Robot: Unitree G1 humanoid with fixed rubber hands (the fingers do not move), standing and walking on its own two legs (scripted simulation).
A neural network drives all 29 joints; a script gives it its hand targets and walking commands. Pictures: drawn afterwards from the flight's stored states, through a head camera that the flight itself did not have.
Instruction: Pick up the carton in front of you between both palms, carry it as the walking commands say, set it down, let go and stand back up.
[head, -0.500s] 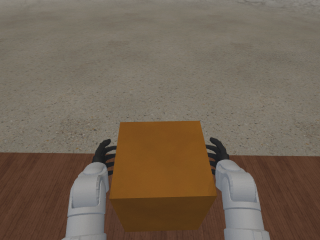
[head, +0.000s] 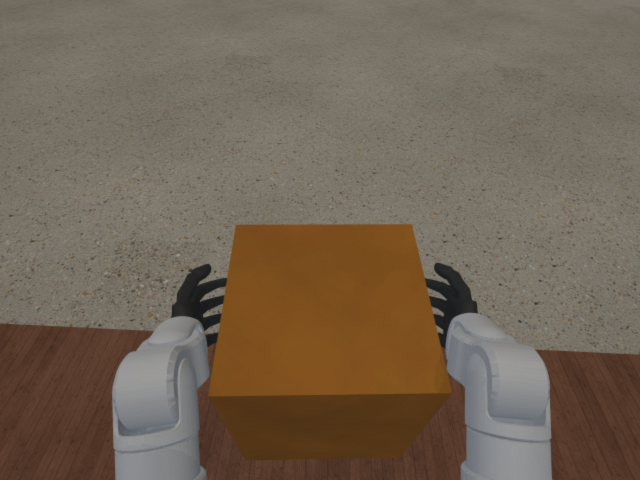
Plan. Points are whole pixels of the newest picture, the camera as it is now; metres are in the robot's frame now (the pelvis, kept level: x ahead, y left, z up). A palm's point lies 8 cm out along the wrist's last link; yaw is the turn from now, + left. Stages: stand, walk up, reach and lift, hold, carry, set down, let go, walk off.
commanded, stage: carry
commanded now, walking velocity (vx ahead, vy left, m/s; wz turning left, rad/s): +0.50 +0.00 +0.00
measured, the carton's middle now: (323, 349) +0.29 +0.01 +0.03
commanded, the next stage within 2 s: none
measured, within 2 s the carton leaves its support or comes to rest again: neither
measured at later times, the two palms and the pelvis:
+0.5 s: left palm (254, 155) +0.62 +0.13 +0.10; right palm (421, 159) +0.64 -0.17 +0.09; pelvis +0.32 -0.03 -0.01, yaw +2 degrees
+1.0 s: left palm (269, 64) +1.03 +0.14 +0.11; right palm (389, 69) +1.01 -0.15 +0.11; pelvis +0.64 +0.01 +0.00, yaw +0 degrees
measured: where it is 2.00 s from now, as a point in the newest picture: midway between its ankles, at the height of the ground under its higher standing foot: (327, 245)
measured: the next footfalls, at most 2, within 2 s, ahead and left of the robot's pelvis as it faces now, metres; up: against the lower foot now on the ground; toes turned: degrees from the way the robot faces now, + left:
right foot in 0.42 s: +0.45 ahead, -0.10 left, +0.00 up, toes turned -10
left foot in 0.88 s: +0.74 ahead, +0.07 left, +0.00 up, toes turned +7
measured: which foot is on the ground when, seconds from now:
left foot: down 0.00-0.44, up 0.46-0.86, down 0.88-1.00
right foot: up 0.00-0.40, down 0.42-0.90, up 0.92-1.00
